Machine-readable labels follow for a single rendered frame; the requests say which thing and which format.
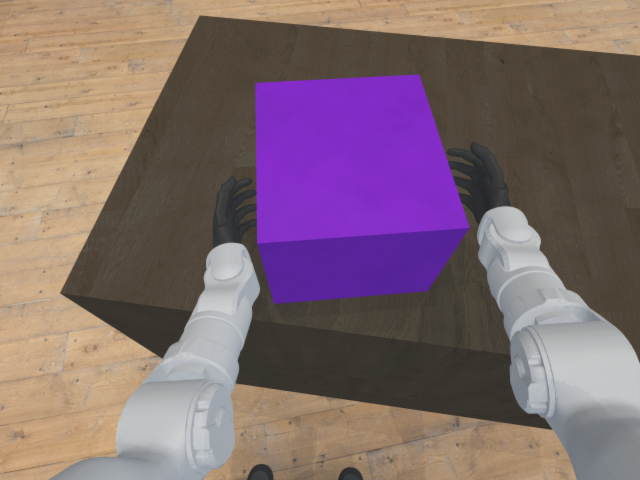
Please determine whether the left robot hand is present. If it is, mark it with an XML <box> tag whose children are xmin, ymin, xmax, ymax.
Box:
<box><xmin>213</xmin><ymin>176</ymin><xmax>257</xmax><ymax>249</ymax></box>

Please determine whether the right robot hand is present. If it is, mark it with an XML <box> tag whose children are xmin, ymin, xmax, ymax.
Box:
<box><xmin>447</xmin><ymin>142</ymin><xmax>511</xmax><ymax>225</ymax></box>

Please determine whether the robot left upper arm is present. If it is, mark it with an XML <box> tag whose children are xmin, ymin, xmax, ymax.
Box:
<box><xmin>49</xmin><ymin>379</ymin><xmax>235</xmax><ymax>480</ymax></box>

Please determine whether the carton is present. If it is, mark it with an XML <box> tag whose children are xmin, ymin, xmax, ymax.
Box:
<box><xmin>255</xmin><ymin>75</ymin><xmax>469</xmax><ymax>304</ymax></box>

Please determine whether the robot right upper arm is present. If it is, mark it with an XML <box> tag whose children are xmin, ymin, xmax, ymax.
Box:
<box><xmin>510</xmin><ymin>321</ymin><xmax>640</xmax><ymax>480</ymax></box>

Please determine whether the right robot forearm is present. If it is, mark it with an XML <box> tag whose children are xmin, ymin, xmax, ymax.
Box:
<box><xmin>477</xmin><ymin>206</ymin><xmax>640</xmax><ymax>379</ymax></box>

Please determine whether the left robot forearm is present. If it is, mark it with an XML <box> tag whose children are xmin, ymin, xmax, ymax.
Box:
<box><xmin>116</xmin><ymin>243</ymin><xmax>260</xmax><ymax>452</ymax></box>

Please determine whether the pedestal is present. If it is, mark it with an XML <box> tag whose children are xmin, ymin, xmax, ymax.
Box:
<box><xmin>60</xmin><ymin>15</ymin><xmax>640</xmax><ymax>430</ymax></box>

